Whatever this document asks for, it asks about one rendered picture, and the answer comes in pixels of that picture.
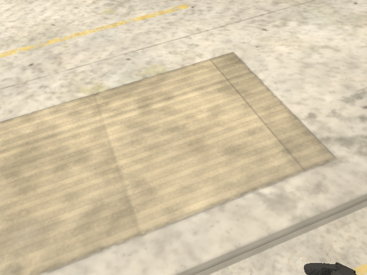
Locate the right robot hand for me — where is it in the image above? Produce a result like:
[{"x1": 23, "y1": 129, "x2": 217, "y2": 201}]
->
[{"x1": 304, "y1": 262, "x2": 356, "y2": 275}]

